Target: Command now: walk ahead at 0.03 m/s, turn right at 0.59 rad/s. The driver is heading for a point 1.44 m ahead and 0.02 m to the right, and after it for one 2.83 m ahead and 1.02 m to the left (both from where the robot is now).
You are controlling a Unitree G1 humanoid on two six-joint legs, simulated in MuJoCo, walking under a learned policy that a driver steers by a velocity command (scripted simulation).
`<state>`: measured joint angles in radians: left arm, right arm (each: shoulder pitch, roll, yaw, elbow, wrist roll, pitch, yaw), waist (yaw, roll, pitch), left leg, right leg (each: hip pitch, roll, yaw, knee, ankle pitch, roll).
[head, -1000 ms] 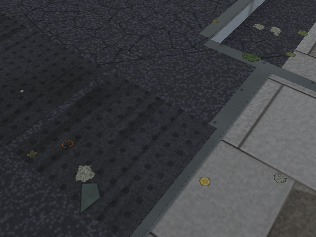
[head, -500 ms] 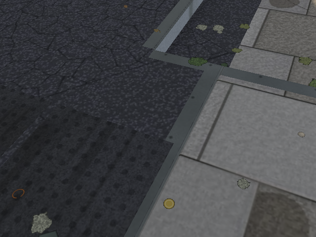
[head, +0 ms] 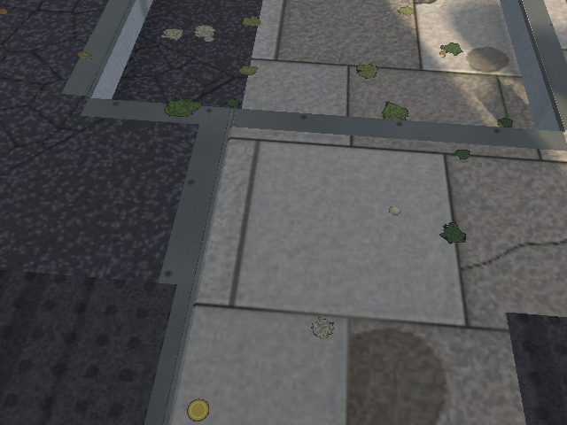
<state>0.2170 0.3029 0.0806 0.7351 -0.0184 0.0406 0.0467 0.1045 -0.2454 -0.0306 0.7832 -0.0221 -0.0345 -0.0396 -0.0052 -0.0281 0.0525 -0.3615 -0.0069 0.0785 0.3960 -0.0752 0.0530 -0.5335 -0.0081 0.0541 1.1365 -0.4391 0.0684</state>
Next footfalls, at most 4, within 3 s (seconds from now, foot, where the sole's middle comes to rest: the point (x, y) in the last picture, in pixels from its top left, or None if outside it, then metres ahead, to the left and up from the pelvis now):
0.22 right None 0.03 -0.14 -0.77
0.78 left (293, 423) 0.44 0.00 -0.77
1.30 right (407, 318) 0.70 -0.30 -0.77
1.88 left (309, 208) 1.05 -0.06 -0.77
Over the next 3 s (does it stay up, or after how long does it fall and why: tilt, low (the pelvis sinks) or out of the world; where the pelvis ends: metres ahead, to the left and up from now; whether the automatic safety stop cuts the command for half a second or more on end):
stays up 1.32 -0.05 0.00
